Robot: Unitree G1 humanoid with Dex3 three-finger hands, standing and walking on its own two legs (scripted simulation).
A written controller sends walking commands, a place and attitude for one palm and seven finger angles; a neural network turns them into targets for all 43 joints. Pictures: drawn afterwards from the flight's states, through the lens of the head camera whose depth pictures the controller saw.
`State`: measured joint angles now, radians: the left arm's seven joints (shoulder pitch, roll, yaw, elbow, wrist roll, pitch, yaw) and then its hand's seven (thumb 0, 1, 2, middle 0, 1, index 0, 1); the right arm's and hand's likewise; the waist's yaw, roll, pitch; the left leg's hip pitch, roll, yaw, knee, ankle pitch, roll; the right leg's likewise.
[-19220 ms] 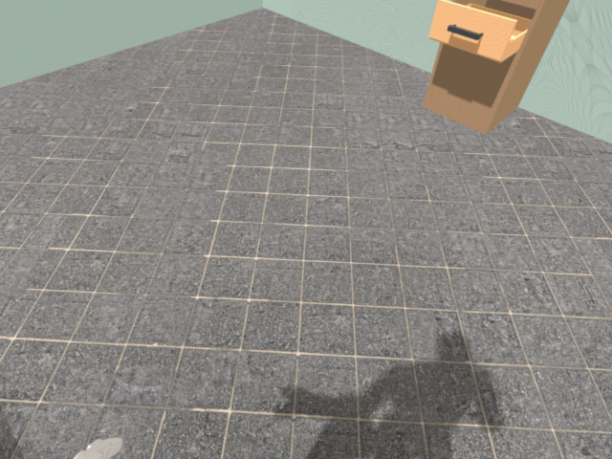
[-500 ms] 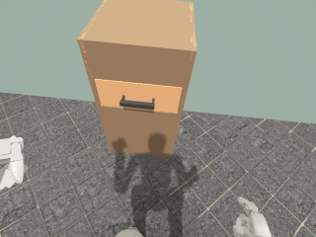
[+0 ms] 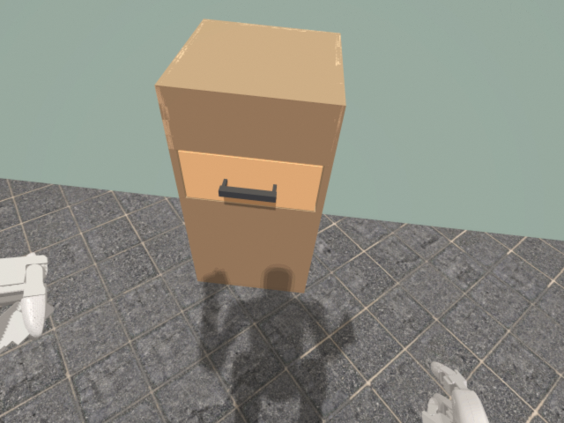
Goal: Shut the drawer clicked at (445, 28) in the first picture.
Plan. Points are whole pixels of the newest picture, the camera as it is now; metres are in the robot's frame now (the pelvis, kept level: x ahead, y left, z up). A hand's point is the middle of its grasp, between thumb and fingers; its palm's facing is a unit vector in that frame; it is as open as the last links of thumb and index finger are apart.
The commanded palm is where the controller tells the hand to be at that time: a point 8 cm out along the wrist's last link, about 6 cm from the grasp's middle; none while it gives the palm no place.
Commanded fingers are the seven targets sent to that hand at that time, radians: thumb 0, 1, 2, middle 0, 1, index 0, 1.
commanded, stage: step back with the hand held close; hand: left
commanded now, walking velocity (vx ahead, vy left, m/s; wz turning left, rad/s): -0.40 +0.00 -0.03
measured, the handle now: (248, 189) +0.74 +0.11 -0.19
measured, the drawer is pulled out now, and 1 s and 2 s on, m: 0.00 0.00 0.00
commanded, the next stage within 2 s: stop stepping back and stand still in 0.10 s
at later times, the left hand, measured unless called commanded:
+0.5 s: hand out of the picture +0.12 +0.26 +0.17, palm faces +0.35 -0.85 -0.39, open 3.3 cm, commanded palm +0.06 +0.30 +0.19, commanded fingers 0.00 0.90 0.90 -1.40 -1.60 -1.40 -1.60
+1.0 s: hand out of the picture +0.09 +0.25 +0.17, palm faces +0.32 -0.83 -0.46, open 3.3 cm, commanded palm none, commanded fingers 0.00 0.90 0.90 -1.36 -1.56 -1.36 -1.56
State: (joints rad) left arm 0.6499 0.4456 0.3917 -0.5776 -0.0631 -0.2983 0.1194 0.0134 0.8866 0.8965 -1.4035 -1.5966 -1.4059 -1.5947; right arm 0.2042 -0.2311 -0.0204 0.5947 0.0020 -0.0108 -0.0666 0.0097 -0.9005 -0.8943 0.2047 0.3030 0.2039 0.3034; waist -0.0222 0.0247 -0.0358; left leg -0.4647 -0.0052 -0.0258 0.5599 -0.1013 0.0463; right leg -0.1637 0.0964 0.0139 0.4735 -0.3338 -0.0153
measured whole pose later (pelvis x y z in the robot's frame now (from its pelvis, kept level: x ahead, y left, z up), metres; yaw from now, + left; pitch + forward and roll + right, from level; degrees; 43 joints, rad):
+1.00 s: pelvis -0.11 +0.03 +0.01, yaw -2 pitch +0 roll -1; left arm 0.63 0.38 0.36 -0.56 -0.03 -0.21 0.15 0.02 0.89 0.90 -1.40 -1.60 -1.40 -1.60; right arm 0.23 -0.17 0.03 0.61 -0.01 -0.12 -0.07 0.01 -0.90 -0.89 0.20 0.30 0.20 0.30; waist -0.02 0.00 0.01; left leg -0.32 -0.04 -0.01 0.42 -0.11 0.04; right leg -0.15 0.05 -0.03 0.43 -0.29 -0.04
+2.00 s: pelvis -0.09 +0.01 +0.01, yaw -1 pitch -2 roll +0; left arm 0.32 0.07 0.00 1.13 0.01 -0.01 0.05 0.01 0.91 0.90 -0.20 -0.31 -0.20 -0.30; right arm 0.33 -0.09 0.00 1.15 -0.02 0.00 -0.05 0.00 -0.91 -0.89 0.20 0.30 0.20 0.30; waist -0.01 0.00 0.03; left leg -0.25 -0.05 -0.04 0.45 -0.16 0.03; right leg -0.07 0.05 -0.05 0.43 -0.33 -0.06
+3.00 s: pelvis -0.07 -0.01 +0.01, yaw -1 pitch -2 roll +0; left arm 0.35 0.08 0.01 1.14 0.00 -0.01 0.05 0.00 0.91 0.90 -0.19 -0.30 -0.20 -0.30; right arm 0.32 -0.10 0.00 1.15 -0.01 0.00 -0.07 0.00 -0.91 -0.89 0.20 0.30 0.20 0.30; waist 0.00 0.00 0.06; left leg -0.23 -0.02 -0.05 0.48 -0.21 0.00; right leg -0.02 0.08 -0.05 0.40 -0.34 -0.09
